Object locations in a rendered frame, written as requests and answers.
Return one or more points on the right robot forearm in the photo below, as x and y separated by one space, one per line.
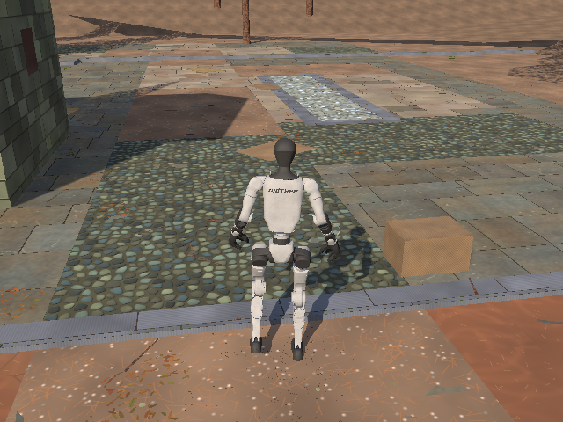
327 232

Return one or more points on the left robot forearm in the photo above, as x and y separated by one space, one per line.
238 226

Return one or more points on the right robot hand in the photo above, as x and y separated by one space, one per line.
332 248

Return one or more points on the right robot upper arm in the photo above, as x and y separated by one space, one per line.
311 186

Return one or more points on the humanoid robot torso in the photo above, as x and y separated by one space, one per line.
282 212

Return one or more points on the left robot upper arm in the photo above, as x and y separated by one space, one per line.
255 184

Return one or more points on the left robot hand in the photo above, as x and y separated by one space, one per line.
241 237

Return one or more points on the left robot shin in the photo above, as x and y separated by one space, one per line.
256 312

